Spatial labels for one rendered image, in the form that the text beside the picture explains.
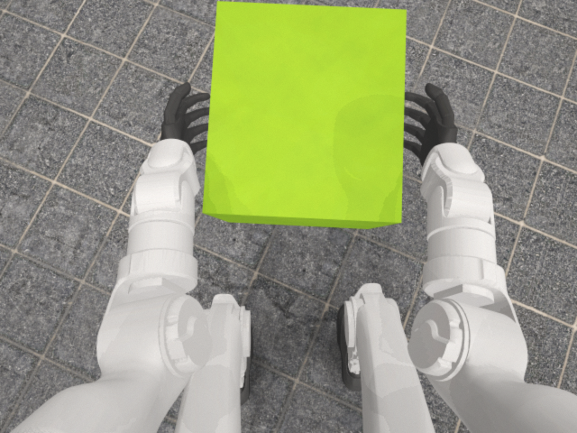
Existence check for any robot left forearm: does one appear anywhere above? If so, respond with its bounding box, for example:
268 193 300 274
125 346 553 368
96 139 200 367

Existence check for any right robot upper arm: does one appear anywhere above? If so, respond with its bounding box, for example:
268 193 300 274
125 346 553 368
408 299 577 433

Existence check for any left robot upper arm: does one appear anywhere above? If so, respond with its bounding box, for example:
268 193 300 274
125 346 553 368
10 292 213 433

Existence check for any robot right forearm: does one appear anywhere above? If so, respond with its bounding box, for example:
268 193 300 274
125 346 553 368
420 143 522 331

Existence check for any carton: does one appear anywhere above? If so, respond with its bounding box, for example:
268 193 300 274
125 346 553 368
202 1 407 229

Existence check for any right robot hand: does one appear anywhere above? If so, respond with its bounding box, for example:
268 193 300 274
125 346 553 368
403 83 458 167

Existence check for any right robot shin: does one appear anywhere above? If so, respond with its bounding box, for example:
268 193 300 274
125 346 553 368
347 283 400 373

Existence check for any robot left thigh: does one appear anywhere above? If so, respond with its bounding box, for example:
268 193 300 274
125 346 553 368
174 303 251 433

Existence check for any left robot hand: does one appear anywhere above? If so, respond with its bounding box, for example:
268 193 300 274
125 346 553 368
160 82 210 155

